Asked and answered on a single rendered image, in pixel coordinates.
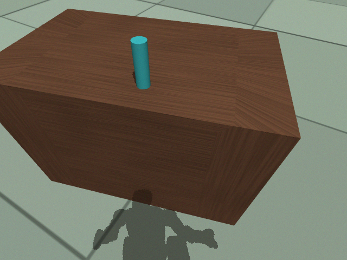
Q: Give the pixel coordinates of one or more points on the can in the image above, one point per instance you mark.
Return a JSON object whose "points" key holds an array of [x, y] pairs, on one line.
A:
{"points": [[141, 61]]}

